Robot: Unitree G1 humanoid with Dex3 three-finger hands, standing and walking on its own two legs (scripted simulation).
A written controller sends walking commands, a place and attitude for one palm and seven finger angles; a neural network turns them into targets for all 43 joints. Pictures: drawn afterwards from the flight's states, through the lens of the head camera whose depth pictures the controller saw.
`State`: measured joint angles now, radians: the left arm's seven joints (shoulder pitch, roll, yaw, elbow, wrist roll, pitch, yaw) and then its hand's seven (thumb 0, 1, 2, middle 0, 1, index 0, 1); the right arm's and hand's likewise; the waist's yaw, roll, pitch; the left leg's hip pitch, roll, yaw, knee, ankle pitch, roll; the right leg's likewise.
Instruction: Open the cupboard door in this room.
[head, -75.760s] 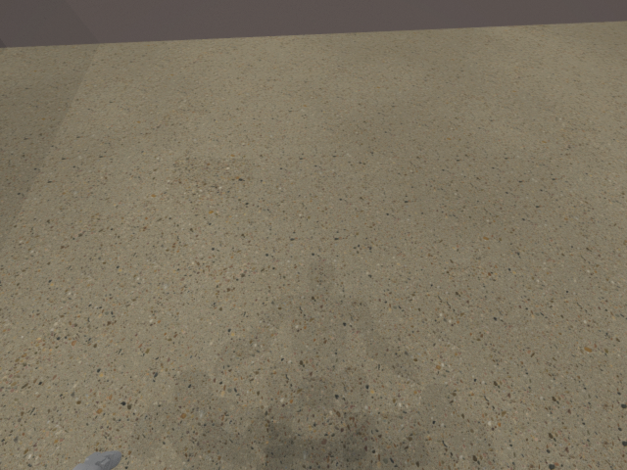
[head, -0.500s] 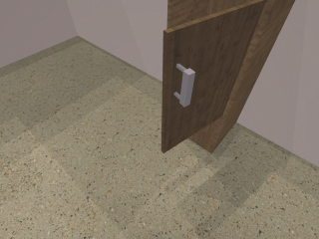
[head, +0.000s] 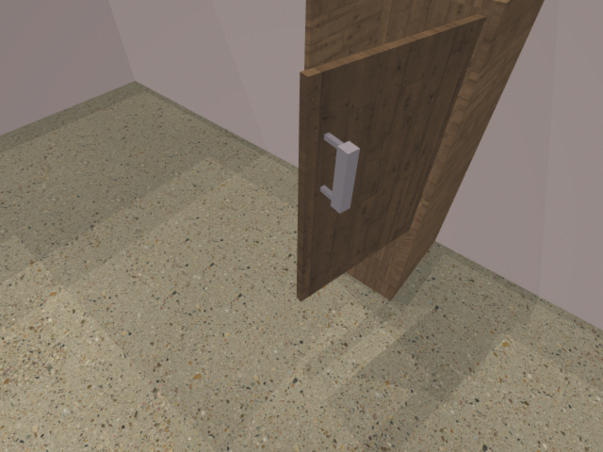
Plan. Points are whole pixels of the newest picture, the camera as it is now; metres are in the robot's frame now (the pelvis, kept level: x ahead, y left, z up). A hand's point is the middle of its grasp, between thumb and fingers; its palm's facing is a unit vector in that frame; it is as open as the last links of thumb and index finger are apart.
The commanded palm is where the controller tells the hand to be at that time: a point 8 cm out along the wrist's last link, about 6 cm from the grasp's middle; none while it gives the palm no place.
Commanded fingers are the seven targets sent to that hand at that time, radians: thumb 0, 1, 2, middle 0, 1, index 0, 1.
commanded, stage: look to check the result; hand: left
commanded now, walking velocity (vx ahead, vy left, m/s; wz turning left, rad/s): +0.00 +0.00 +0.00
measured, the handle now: (335, 172) +0.54 -0.03 +0.08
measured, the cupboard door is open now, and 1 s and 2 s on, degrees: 76 76 76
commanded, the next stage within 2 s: stand and wait in 0.46 s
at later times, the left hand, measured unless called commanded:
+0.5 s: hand out of the picture -0.02 +0.15 -0.18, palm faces +0.03 -0.99 -0.16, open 7.4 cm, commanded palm none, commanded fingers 0.00 0.90 0.90 -0.20 -0.30 -0.20 -0.30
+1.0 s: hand out of the picture +0.00 +0.15 -0.18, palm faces +0.03 -0.98 -0.17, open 7.4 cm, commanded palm none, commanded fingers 0.00 0.90 0.90 -0.20 -0.30 -0.20 -0.30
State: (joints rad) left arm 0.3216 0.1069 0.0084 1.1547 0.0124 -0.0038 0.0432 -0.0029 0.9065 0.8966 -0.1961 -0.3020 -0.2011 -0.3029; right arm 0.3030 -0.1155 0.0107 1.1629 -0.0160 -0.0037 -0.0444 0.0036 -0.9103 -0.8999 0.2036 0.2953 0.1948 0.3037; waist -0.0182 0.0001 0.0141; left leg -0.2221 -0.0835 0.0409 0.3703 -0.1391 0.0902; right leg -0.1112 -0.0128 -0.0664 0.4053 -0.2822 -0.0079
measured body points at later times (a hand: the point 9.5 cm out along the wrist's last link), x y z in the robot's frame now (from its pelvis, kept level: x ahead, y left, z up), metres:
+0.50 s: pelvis +0.01 +0.00 +0.00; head +0.03 +0.00 +0.45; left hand -0.02 +0.20 -0.16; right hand +0.00 -0.22 -0.16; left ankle +0.04 +0.06 -0.74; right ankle -0.04 -0.11 -0.74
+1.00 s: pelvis +0.02 -0.01 +0.00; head +0.04 +0.00 +0.45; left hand +0.00 +0.21 -0.16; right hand +0.01 -0.22 -0.16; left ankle +0.04 +0.06 -0.74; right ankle -0.04 -0.11 -0.74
